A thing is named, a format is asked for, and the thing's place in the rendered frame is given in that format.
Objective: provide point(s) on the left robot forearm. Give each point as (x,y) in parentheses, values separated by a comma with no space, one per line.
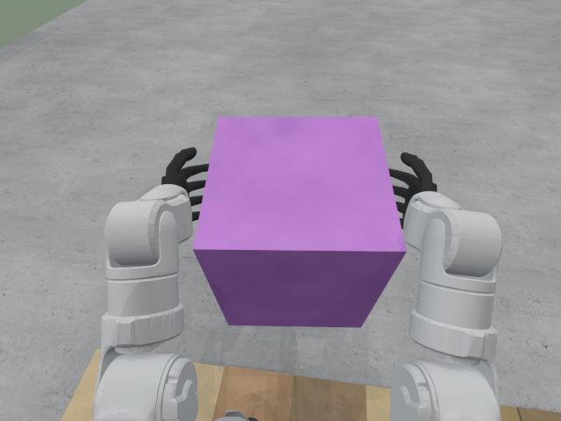
(142,261)

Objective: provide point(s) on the left robot hand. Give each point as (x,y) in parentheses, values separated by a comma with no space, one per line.
(177,176)

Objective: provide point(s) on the right robot forearm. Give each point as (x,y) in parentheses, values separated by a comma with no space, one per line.
(458,272)

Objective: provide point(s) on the robot right upper arm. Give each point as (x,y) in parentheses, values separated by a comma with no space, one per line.
(435,391)

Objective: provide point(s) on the carton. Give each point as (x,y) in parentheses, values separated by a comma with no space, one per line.
(298,224)

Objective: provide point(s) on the right robot hand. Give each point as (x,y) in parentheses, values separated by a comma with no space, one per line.
(416,185)

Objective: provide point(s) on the robot left upper arm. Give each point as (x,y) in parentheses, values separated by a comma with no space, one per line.
(148,387)

